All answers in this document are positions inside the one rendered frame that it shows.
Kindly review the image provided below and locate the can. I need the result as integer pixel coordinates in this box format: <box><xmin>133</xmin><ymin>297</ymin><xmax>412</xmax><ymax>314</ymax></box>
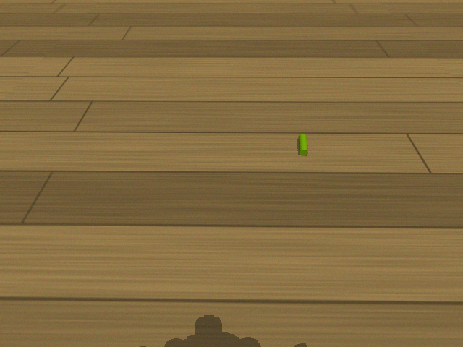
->
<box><xmin>299</xmin><ymin>134</ymin><xmax>308</xmax><ymax>156</ymax></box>

